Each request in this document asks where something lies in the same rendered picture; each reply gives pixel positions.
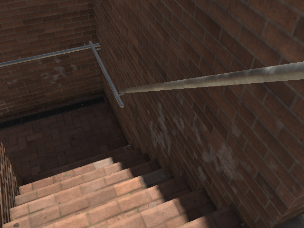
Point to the stairs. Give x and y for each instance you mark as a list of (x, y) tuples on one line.
[(120, 188)]

